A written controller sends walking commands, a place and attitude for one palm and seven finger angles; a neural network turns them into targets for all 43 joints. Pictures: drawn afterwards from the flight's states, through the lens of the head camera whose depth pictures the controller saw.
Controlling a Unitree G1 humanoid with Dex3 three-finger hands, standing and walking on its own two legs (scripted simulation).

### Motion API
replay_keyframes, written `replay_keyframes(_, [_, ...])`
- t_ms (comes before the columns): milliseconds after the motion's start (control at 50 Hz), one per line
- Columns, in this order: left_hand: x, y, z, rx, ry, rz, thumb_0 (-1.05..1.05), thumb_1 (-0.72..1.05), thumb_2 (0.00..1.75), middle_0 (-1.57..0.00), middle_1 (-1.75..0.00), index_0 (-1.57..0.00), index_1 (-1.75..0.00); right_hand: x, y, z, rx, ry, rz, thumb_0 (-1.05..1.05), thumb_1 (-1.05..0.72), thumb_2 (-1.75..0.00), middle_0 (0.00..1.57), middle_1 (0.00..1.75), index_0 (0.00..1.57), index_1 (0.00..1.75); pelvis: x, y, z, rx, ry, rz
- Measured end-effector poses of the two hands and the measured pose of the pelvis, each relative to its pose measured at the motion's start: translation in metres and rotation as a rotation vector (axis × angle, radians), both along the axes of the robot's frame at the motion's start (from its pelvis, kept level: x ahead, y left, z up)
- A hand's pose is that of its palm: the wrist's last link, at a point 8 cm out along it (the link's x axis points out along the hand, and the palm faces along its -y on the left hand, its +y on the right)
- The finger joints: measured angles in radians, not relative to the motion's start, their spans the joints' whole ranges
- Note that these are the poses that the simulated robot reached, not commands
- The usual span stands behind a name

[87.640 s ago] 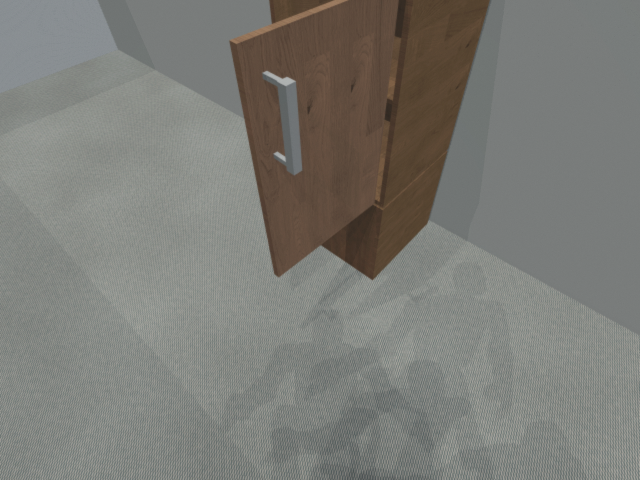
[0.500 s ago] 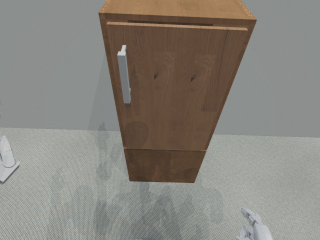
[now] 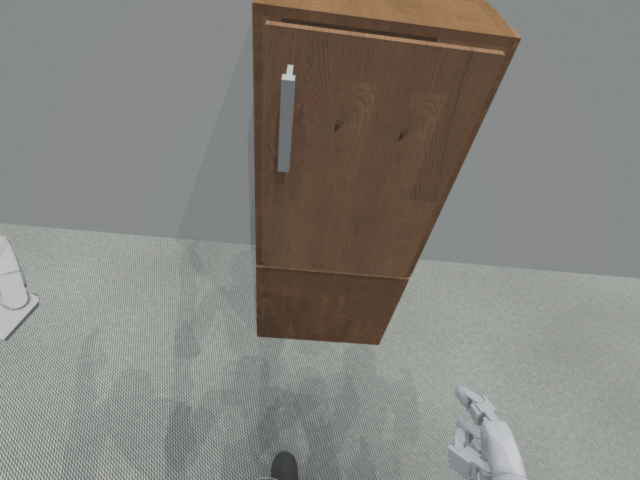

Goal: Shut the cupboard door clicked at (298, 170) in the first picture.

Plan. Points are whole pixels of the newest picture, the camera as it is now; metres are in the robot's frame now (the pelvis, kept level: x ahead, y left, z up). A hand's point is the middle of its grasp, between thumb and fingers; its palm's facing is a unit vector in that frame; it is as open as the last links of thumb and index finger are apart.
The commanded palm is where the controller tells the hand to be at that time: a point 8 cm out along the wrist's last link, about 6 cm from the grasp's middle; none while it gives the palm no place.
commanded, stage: stop stepping back and stand still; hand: left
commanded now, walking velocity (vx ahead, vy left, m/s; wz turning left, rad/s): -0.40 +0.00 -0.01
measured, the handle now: (286, 120) +0.66 +0.13 +0.11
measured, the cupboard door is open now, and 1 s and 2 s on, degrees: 0 0 0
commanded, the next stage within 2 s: let the arm hang, fingers relaxed in 1.72 s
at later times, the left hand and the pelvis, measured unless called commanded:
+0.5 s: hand out of the picture +0.05 +0.35 +0.21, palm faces +0.47 -0.82 -0.31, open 7.4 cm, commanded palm +0.00 +0.38 +0.19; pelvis -0.17 +0.09 +0.00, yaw -5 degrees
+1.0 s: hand out of the picture -0.04 +0.40 +0.18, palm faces +0.49 -0.79 -0.36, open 7.4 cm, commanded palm -0.10 +0.42 +0.19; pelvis -0.25 +0.13 +0.01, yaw -3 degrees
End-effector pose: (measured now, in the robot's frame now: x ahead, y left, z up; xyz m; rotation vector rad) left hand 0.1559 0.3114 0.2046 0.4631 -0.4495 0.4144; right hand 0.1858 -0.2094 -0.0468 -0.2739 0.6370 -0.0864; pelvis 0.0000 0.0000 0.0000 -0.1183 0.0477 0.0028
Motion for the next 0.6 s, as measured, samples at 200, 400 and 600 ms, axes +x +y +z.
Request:
replay_keyframes(200, [-0.035, 0.011, -0.012, 0.001, -0.025, -0.129, 0.01, 0.89, 0.90, -0.22, -0.30, -0.21, -0.30, -0.108, 0.000, -0.015, -0.045, 0.038, -0.152, 0.01, -0.90, -0.90, 0.21, 0.30, 0.21, 0.30, -0.064, 0.028, -0.016, 0.021, -0.078, -0.049])
replay_keyframes(400, [-0.139, 0.039, 0.006, 0.123, 0.092, -0.120, 0.02, 0.89, 0.90, -0.22, -0.30, -0.21, -0.30, -0.235, 0.018, -0.020, -0.038, 0.189, -0.202, 0.01, -0.90, -0.90, 0.21, 0.30, 0.21, 0.30, -0.140, 0.061, 0.000, 0.080, -0.088, -0.078])
replay_keyframes(600, [-0.154, 0.094, -0.005, -0.008, -0.009, -0.062, 0.01, 0.90, 0.90, -0.21, -0.30, -0.20, -0.30, -0.290, 0.065, -0.023, 0.001, 0.084, -0.265, 0.01, -0.90, -0.90, 0.20, 0.30, 0.20, 0.30, -0.206, 0.108, -0.009, 0.078, -0.111, -0.081])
